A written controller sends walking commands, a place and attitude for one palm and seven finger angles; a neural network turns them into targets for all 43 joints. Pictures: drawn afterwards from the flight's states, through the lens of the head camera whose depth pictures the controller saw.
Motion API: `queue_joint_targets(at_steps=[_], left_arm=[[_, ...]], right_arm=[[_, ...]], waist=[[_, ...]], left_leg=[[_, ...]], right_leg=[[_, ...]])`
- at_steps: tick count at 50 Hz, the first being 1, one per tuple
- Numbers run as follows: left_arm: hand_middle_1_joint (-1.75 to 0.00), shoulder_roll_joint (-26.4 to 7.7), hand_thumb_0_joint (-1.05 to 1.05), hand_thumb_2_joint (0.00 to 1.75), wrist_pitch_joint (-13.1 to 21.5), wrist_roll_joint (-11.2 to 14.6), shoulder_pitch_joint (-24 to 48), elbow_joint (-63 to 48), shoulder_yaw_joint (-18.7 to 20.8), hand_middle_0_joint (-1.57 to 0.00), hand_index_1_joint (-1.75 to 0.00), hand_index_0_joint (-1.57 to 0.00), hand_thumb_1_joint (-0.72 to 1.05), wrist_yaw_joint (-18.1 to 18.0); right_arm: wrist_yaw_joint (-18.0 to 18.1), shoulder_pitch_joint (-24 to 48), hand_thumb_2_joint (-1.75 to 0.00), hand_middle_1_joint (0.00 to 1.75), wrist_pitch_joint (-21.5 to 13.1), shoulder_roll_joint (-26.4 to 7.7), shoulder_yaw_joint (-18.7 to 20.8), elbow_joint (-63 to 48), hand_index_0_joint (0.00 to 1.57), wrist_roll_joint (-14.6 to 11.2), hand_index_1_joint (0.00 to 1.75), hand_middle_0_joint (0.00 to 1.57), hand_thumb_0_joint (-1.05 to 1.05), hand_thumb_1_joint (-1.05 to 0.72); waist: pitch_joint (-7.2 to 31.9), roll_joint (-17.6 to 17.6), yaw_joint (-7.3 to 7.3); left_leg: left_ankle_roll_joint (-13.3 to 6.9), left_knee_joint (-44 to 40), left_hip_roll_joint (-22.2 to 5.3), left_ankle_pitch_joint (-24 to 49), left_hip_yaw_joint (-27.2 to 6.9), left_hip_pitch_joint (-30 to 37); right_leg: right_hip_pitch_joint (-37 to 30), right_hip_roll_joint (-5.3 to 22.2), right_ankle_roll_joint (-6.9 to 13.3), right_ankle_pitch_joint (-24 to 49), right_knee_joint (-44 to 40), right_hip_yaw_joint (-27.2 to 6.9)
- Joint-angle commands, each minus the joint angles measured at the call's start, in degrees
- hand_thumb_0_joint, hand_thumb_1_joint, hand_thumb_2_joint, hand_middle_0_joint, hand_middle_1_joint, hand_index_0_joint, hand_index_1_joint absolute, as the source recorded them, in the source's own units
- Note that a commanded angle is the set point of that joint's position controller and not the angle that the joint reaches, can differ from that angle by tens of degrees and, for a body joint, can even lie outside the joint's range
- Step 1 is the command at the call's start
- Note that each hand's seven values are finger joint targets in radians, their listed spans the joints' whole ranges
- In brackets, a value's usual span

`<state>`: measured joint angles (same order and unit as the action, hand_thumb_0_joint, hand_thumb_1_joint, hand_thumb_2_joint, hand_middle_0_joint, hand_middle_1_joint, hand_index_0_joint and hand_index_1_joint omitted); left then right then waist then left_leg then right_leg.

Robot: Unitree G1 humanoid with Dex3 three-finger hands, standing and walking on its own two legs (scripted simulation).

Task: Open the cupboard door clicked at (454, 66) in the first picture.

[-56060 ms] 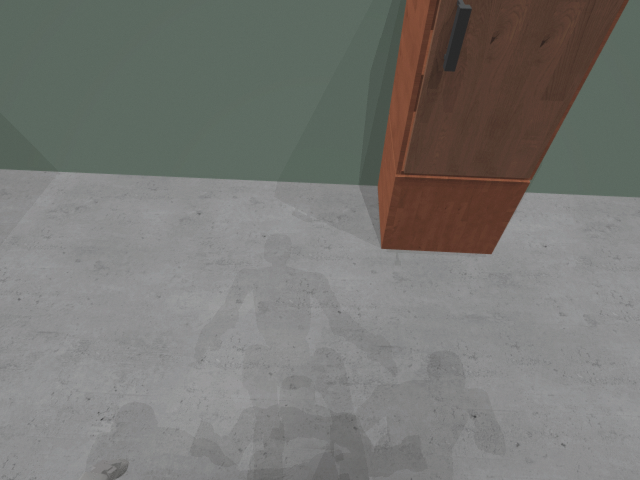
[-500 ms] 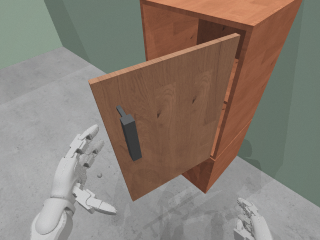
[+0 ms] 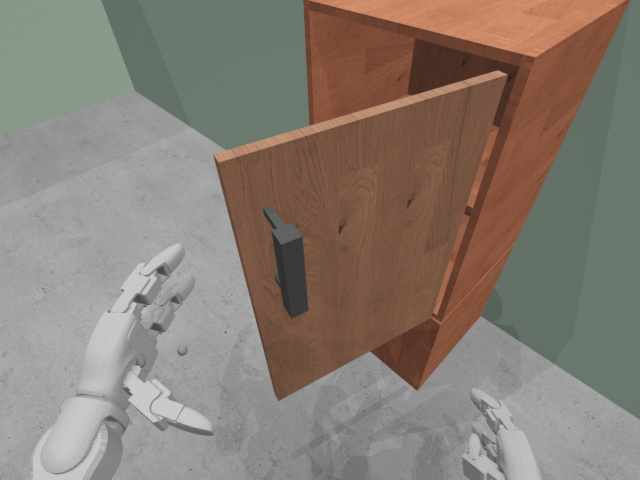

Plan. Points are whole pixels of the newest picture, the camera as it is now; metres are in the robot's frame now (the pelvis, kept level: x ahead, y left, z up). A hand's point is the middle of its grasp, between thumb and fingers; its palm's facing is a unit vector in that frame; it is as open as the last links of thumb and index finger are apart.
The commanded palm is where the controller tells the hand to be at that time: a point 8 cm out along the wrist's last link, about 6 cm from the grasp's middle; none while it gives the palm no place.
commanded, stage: draw the hand back to the body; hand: left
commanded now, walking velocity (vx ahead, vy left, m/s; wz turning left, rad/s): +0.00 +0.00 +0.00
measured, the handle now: (283, 262) +0.35 +0.08 +0.11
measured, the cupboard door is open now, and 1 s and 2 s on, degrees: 74 74 74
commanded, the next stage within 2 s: step back with the hand held close in 1.26 s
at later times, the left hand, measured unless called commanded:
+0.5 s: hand (113, 346) +0.20 +0.23 +0.14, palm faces +0.32 -0.89 -0.33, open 13.7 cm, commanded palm +0.16 +0.27 +0.16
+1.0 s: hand (72, 316) +0.22 +0.26 +0.17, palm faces +0.44 -0.80 -0.40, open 8.0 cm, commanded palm +0.17 +0.30 +0.19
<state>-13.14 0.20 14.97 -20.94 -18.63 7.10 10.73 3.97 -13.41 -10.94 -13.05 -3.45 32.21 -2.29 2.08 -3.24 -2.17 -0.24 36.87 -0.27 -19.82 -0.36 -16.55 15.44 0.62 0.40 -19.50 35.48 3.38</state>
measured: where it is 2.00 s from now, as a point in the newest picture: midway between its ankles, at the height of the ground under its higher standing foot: outside the picture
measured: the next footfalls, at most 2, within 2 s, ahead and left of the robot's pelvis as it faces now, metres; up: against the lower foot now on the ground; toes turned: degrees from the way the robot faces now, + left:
none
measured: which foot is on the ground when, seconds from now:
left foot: down 0.00-1.00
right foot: down 0.00-1.00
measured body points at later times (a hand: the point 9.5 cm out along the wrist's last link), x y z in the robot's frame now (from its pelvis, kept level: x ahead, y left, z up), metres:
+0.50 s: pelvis +0.00 +0.01 +0.01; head -0.01 +0.00 +0.46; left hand +0.18 +0.27 +0.16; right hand +0.19 -0.20 -0.07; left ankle +0.00 +0.12 -0.73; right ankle -0.01 -0.11 -0.73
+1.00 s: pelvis +0.02 +0.00 +0.02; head +0.01 -0.02 +0.47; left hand +0.19 +0.30 +0.20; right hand +0.20 -0.22 -0.07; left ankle +0.00 +0.12 -0.73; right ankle -0.01 -0.11 -0.73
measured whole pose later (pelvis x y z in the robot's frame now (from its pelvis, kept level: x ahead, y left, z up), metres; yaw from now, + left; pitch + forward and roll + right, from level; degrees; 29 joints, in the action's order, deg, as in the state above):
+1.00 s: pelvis +0.02 +0.00 +0.02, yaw -2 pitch -4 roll +0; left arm -19.1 5.6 3.4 -26.7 -22.7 19.0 -7.3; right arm 3.8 -10.5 -5.2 -12.9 -0.4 36.7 0.1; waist -1.9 -3.9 -4.0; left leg -0.4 24.0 -0.7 -15.5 1.8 -4.4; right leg 4.0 -0.1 0.0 -14.3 22.3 1.3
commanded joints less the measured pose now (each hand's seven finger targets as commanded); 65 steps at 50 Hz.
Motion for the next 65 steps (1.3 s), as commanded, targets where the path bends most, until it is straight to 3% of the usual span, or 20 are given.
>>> queue_joint_targets(at_steps=[1, 4, 9, 10, 11, 12, 13, 15, 17, 20, 26, 31, 34, 38, 44, 46, 51, 54, 62, 65], left_arm=[[-0.30, -6.71, 0.00, 0.30, 2.29, 1.11, 6.98, -15.00, 5.06, -0.15, -0.30, -0.15, -0.50, 0.28], [-0.30, -7.19, 0.00, 0.30, 1.45, 1.17, 5.92, -15.36, 6.04, -0.15, -0.30, -0.15, -0.50, 0.47], [-0.30, -8.31, 0.00, 0.37, 0.34, 1.92, 3.84, -16.86, 8.02, -0.16, -0.30, -0.16, -0.32, 1.27], [-0.30, -14.55, 0.00, 0.39, 3.81, -6.76, 6.18, -23.43, 8.54, -0.16, -0.30, -0.16, -0.29, -7.08], [-0.30, -10.41, 0.00, 0.40, 3.97, -7.47, -0.15, -18.66, 7.65, -0.16, -0.30, -0.16, -0.26, -10.59], [-0.30, -10.46, 0.00, 0.42, 4.42, -8.85, -0.80, -18.88, 7.03, -0.16, -0.30, -0.16, -0.22, -12.66], [-0.30, -8.03, 0.00, 0.43, 4.79, -9.57, -2.30, -18.14, 5.02, -0.16, -0.30, -0.16, -0.18, -13.70], [-0.30, -9.32, 0.00, 0.47, 5.83, -10.79, -1.47, -19.45, 5.72, -0.16, -0.30, -0.16, -0.12, -15.48], [-0.30, -11.16, 0.00, 0.50, 6.66, -11.77, -0.91, -19.17, 7.03, -0.17, -0.30, -0.17, -0.05, -16.89], [-0.30, -10.82, 0.00, 0.54, 7.68, -12.46, 0.93, -19.72, 7.04, -0.17, -0.30, -0.17, 0.06, -18.00], [-0.30, -12.49, 0.00, 0.63, 8.31, -12.49, -1.62, -17.63, 10.69, -0.18, -0.30, -0.18, 0.27, -18.84], [-0.30, -13.56, 0.00, 0.70, 8.77, -12.33, -2.32, -18.30, 12.89, -0.18, -0.30, -0.18, 0.44, -18.79], [-0.30, -13.79, 0.00, 0.75, 8.61, -11.89, -3.78, -15.96, 14.46, -0.19, -0.30, -0.19, 0.55, -18.64], [-0.30, -15.13, 0.00, 0.81, 9.01, -11.89, -2.63, -17.43, 16.36, -0.19, -0.30, -0.19, 0.69, -18.79], [-0.30, -16.45, 0.00, 0.90, 8.94, -11.40, -1.96, -16.54, 18.88, -0.20, -0.30, -0.20, 0.90, -18.82], [-0.30, -15.44, 0.00, 0.90, 9.02, -11.54, -1.25, -16.55, 17.57, -0.20, -0.30, -0.20, 0.90, -18.68], [-0.30, -15.87, 0.00, 0.90, 8.97, -11.45, -1.85, -15.37, 17.97, -0.20, -0.30, -0.20, 0.90, -18.69], [-0.30, -16.34, 0.00, 0.90, 9.16, -11.64, -1.37, -16.82, 18.30, -0.20, -0.30, -0.20, 0.90, -18.79], [-0.30, -16.33, 0.00, 0.90, 9.06, -11.60, -1.72, -15.70, 18.35, -0.20, -0.30, -0.20, 0.90, -18.73], [-0.30, -15.91, 0.00, 0.90, 9.23, -11.57, -1.29, -16.28, 17.95, -0.20, -0.30, -0.20, 0.90, -18.63]], right_arm=[[0.96, 7.59, -0.90, 0.30, -4.25, -5.94, 2.39, -10.08, 0.20, -0.38, 0.30, 0.20, 0.00, -0.90], [0.85, 7.83, -0.90, 0.30, -4.20, -5.93, 2.23, -10.02, 0.20, -0.44, 0.30, 0.20, 0.00, -0.90], [0.69, 8.16, -0.90, 0.30, -4.52, -6.02, 2.19, -9.89, 0.20, -0.57, 0.30, 0.20, 0.00, -0.90], [1.36, 8.79, -0.90, 0.30, -4.13, -5.22, 2.42, -10.15, 0.20, 0.86, 0.30, 0.20, 0.00, -0.90], [1.56, 8.01, -0.90, 0.30, -3.84, -4.64, 2.33, -9.23, 0.20, 1.54, 0.30, 0.20, 0.00, -0.90], [1.29, 7.95, -0.90, 0.30, -3.22, -5.21, 2.49, -8.59, 0.20, 1.59, 0.30, 0.20, 0.00, -0.90], [1.10, 8.12, -0.90, 0.30, -2.58, -4.79, 2.45, -8.51, 0.20, 1.70, 0.30, 0.20, 0.00, -0.90], [0.84, 8.12, -0.90, 0.30, -1.60, -5.03, 2.70, -8.15, 0.20, 1.89, 0.30, 0.20, 0.00, -0.90], [0.93, 8.36, -0.90, 0.30, -1.22, -5.31, 2.98, -7.47, 0.20, 2.20, 0.30, 0.20, 0.00, -0.90], [1.00, 8.83, -0.90, 0.30, -0.70, -5.09, 3.12, -7.13, 0.20, 2.33, 0.30, 0.20, 0.00, -0.90], [1.06, 9.42, -0.90, 0.30, 0.32, -5.08, 3.62, -5.95, 0.20, 2.50, 0.30, 0.20, 0.00, -0.90], [0.68, 9.57, -0.90, 0.30, 0.92, -5.13, 4.04, -5.66, 0.20, 2.47, 0.30, 0.20, 0.00, -0.90], [0.63, 9.72, -0.90, 0.30, 1.70, -5.22, 4.38, -5.55, 0.20, 2.35, 0.30, 0.20, 0.00, -0.90], [0.52, 9.68, -0.90, 0.30, 2.01, -5.14, 4.59, -5.33, 0.20, 2.27, 0.30, 0.20, 0.00, -0.90], [0.64, 9.65, -0.90, 0.30, 2.36, -5.17, 4.97, -4.86, 0.20, 2.10, 0.30, 0.20, 0.00, -0.90], [0.50, 9.71, -0.90, 0.30, 2.26, -5.29, 4.96, -4.83, 0.20, 2.15, 0.30, 0.20, 0.00, -0.90], [0.56, 9.86, -0.90, 0.30, 2.37, -5.37, 5.09, -4.85, 0.20, 2.28, 0.30, 0.20, 0.00, -0.90], [0.53, 9.91, -0.90, 0.30, 2.22, -5.23, 5.02, -4.80, 0.20, 2.29, 0.30, 0.20, 0.00, -0.90], [0.52, 10.38, -0.90, 0.30, 2.17, -5.18, 5.04, -4.58, 0.20, 2.20, 0.30, 0.20, 0.00, -0.90], [0.43, 10.22, -0.90, 0.30, 2.20, -5.13, 5.04, -4.63, 0.20, 2.19, 0.30, 0.20, 0.00, -0.90]], waist=[[5.51, 1.23, -0.56], [5.11, 1.67, -0.76], [5.48, 1.11, -1.20], [3.18, 0.65, -2.04], [0.61, 2.65, -1.31], [0.18, 3.87, -1.46], [-0.30, 2.60, -0.85], [0.41, -0.17, -0.80], [0.42, 0.62, -0.84], [0.53, -0.62, -0.63], [1.13, 1.05, -1.38], [1.50, -1.03, -1.71], [0.60, 2.15, -1.82], [1.32, -1.02, -1.85], [1.50, -0.08, -1.86], [0.66, -0.96, -1.59], [0.95, 1.44, -1.91], [1.83, -1.12, -1.99], [0.26, 0.54, -1.96], [0.54, -1.22, -1.85]], left_leg=[[-0.68, -6.66, 0.32, 10.64, -1.25, 2.92], [-0.60, -7.10, 0.27, 11.08, -1.25, 3.00], [-0.37, -7.58, 0.20, 12.93, -1.38, 3.83], [-0.62, -9.49, -0.10, 11.56, -0.61, 2.48], [-0.39, -9.98, -0.21, 10.16, -0.56, 2.53], [-0.36, -10.69, -0.57, 10.11, -0.79, 2.66], [-0.41, -11.21, -0.77, 10.57, -0.31, 3.86], [-0.35, -12.42, -0.96, 11.29, -0.15, 5.26], [-0.48, -13.03, -1.11, 11.18, 0.03, 6.44], [-0.50, -14.64, -1.11, 10.93, -0.19, 7.93], [-0.51, -15.54, -1.24, 15.63, 0.25, 9.66], [-0.21, -15.57, -1.38, 19.51, 0.61, 10.66], [-0.33, -15.70, -1.56, 19.42, 1.01, 10.47], [-0.14, -15.39, -1.56, 22.05, 1.24, 11.42], [-0.35, -15.07, -1.61, 23.30, 1.74, 12.51], [-0.33, -15.30, -1.51, 22.35, 1.81, 12.48], [-0.70, -15.54, -1.36, 21.23, 1.85, 12.39], [-0.43, -15.54, -1.27, 21.96, 1.71, 12.61], [-0.48, -15.64, -1.36, 20.72, 1.91, 12.51], [-0.45, -15.93, -1.30, 20.13, 1.86, 12.59]], right_leg=[[-0.82, -1.28, 0.48, 11.69, -6.08, 0.80], [-1.41, -1.28, 0.56, 11.93, -6.32, 1.09], [-2.53, -1.44, 0.64, 13.85, -6.41, 1.48], [-4.27, -0.71, 0.86, 12.33, -9.59, -1.38], [-3.67, -0.47, 1.01, 10.66, -10.73, -1.21], [-4.65, -0.58, 1.19, 10.19, -11.44, -1.38], [-4.66, -0.38, 1.01, 10.37, -11.51, -1.39], [-5.93, -0.29, 1.02, 10.63, -11.95, -1.43], [-6.72, -0.36, 1.06, 10.18, -13.25, -1.74], [-7.57, -0.28, 1.02, 9.39, -13.96, -1.61], [-10.45, -0.41, 1.00, 13.69, -14.64, -1.66], [-11.60, -0.42, 0.93, 16.97, -14.57, -1.84], [-11.70, -0.58, 0.79, 17.53, -15.13, -2.12], [-12.18, -0.44, 0.83, 19.52, -15.06, -2.30], [-11.94, -0.48, 0.56, 20.95, -15.64, -2.53], [-11.23, -0.49, 0.47, 19.83, -15.84, -2.35], [-11.59, -0.54, 0.36, 19.65, -16.22, -2.46], [-12.28, -0.46, 0.52, 19.99, -15.97, -2.53], [-11.54, -0.63, 0.45, 19.26, -16.91, -2.57], [-11.52, -0.57, 0.45, 18.51, -16.86, -2.67]])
